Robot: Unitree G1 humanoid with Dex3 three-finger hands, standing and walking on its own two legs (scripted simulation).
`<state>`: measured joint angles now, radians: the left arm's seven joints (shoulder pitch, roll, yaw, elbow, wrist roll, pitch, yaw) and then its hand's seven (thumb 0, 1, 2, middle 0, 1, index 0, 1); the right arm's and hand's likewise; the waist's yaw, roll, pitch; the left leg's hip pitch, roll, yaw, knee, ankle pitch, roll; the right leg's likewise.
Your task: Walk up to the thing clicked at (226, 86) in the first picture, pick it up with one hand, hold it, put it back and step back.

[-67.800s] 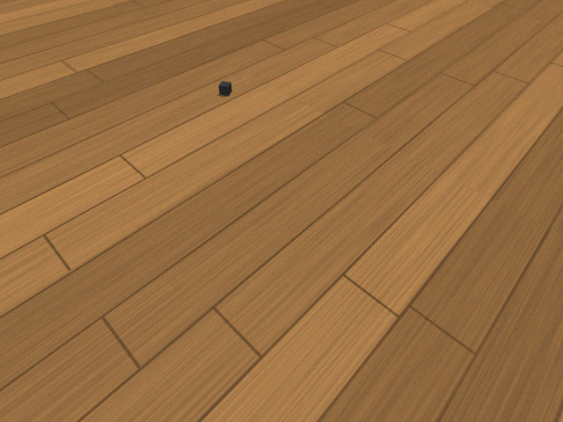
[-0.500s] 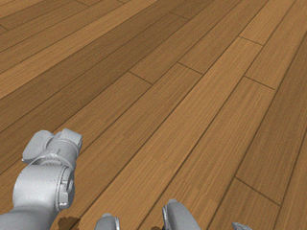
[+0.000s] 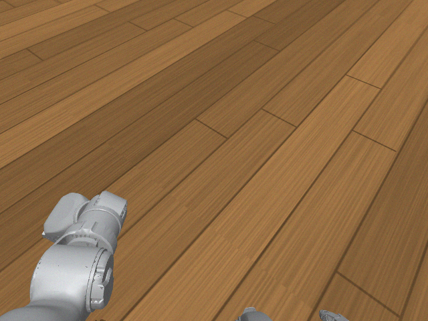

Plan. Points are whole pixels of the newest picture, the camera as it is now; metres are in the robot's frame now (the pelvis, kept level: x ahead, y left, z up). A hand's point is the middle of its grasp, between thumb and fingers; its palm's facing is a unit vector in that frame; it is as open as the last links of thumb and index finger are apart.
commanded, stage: hold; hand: left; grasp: from above
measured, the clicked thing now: (92, 231) +0.35 +0.24 -0.08
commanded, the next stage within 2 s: crouch in 1.88 s
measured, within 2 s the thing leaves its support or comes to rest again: neither
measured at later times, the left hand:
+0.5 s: hand (85, 216) +0.36 +0.23 -0.02, palm faces -0.09 -0.42 -0.90, open 9.6 cm
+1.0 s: hand (87, 223) +0.34 +0.22 -0.01, palm faces -0.09 -0.43 -0.90, open 9.4 cm
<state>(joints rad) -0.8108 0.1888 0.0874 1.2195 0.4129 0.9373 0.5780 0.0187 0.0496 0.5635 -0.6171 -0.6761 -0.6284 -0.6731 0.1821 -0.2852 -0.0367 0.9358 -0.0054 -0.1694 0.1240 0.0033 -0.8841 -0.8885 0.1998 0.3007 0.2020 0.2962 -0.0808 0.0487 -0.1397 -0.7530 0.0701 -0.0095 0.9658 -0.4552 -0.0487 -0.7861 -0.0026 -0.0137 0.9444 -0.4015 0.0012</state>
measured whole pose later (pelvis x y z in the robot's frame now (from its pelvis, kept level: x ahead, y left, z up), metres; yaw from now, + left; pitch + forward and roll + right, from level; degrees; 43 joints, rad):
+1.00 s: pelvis +0.02 +0.00 +0.03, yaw +0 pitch +9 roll +0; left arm -0.74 0.13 0.09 1.14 0.40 0.97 0.62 0.00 0.12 0.42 -0.75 -0.42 -0.73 -0.45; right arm 0.16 -0.30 -0.04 0.86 -0.02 -0.09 0.16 0.00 -0.90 -0.89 0.20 0.30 0.20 0.30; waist -0.05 0.05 -0.10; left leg -0.53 0.07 0.00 0.76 -0.39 -0.05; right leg -0.58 0.00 -0.01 0.76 -0.35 0.00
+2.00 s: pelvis +0.03 +0.00 +0.04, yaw +1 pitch +9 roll +0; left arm -0.81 0.15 0.08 1.15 0.38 1.05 0.57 0.00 0.12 0.42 -0.73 -0.44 -0.72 -0.46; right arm 0.14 -0.29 -0.04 0.85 0.01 -0.11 0.16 0.00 -0.90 -0.90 0.20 0.30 0.20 0.30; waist -0.03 0.05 -0.11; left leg -0.46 0.05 0.00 0.69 -0.38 -0.04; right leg -0.50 -0.02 -0.02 0.70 -0.35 0.01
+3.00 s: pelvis -0.06 +0.02 -0.23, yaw -2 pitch +38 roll -4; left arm -1.20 0.46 0.39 1.62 0.48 0.57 0.85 0.00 0.10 0.41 -0.81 -0.32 -0.81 -0.34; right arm 0.10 -0.28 -0.01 0.92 -0.16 -0.15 0.20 0.00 -0.89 -0.89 0.20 0.30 0.20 0.30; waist -0.24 0.03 -0.20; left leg -1.88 0.04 -0.07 1.89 -0.67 -0.03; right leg -1.89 -0.01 -0.01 1.81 -0.58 0.04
